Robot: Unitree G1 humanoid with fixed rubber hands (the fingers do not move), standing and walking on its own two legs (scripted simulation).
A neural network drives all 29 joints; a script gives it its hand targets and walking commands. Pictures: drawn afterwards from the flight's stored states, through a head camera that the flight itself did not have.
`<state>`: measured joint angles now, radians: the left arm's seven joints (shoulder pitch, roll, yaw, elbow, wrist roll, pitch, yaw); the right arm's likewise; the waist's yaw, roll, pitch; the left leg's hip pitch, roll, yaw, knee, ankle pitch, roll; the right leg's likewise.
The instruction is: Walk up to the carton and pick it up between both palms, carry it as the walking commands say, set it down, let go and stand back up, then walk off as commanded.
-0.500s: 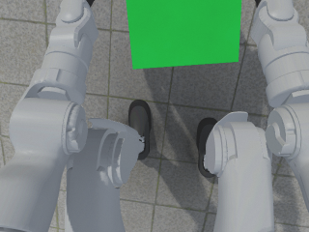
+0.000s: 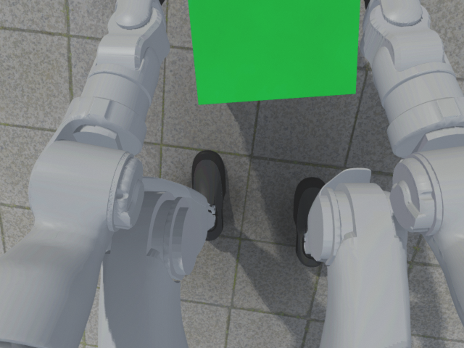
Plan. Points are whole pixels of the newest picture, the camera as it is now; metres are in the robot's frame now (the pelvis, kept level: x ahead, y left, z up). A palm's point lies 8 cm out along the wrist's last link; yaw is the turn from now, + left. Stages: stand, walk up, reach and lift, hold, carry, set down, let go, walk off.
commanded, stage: reach and lift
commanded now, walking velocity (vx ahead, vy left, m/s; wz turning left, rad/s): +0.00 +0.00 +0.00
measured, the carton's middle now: (266, 4) +0.55 -0.03 -0.26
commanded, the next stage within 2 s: none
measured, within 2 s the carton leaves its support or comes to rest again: leaves its support in 0.96 s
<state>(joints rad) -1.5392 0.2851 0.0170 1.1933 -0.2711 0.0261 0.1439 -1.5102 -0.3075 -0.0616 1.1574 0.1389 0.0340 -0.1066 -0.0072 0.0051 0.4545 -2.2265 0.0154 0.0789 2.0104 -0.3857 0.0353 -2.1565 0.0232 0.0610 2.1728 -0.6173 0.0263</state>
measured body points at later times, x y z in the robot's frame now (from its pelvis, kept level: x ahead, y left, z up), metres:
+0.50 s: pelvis +0.00 +0.00 -0.01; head +0.38 -0.02 +0.23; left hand +0.57 +0.12 -0.19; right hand +0.55 -0.16 -0.20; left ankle +0.17 +0.10 -0.36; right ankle +0.10 -0.12 -0.36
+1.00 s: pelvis +0.00 +0.00 -0.01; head +0.37 -0.02 +0.23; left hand +0.59 +0.11 -0.17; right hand +0.55 -0.16 -0.19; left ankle +0.17 +0.10 -0.36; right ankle +0.10 -0.12 -0.36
